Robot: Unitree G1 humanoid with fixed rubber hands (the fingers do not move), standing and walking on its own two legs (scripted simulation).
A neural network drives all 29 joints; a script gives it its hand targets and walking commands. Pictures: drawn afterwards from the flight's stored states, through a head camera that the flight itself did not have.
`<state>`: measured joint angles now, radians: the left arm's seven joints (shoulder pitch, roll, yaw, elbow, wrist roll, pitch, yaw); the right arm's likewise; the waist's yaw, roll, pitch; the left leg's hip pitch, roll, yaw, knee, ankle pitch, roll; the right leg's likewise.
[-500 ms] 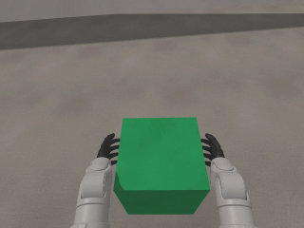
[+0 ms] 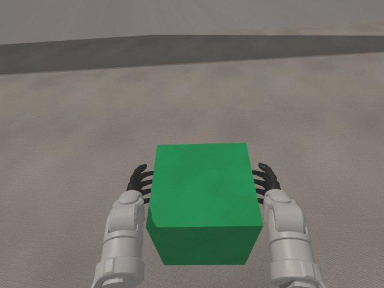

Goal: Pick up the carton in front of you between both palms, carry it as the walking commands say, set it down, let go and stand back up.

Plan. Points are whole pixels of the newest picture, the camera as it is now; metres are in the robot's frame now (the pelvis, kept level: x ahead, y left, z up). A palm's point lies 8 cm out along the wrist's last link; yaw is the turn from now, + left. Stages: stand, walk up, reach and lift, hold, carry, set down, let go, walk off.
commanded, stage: set down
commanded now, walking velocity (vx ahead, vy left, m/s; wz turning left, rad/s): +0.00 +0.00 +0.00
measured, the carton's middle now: (202, 207) +0.31 +0.00 -0.03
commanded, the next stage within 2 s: none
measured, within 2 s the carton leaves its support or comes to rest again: neither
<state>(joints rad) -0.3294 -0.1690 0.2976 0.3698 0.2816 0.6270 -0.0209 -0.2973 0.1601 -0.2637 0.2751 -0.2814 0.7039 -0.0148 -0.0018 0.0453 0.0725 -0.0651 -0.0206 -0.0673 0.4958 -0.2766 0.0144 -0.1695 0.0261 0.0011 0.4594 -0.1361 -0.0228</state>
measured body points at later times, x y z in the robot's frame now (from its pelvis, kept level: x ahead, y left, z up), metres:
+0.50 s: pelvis -0.03 +0.00 -0.07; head +0.18 -0.02 +0.33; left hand +0.38 +0.15 -0.15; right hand +0.38 -0.15 -0.16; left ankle +0.01 +0.13 -0.74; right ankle +0.09 -0.10 -0.74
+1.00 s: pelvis -0.02 +0.01 -0.19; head +0.25 -0.01 +0.17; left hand +0.44 +0.14 -0.29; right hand +0.45 -0.16 -0.30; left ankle +0.01 +0.13 -0.74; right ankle +0.09 -0.10 -0.74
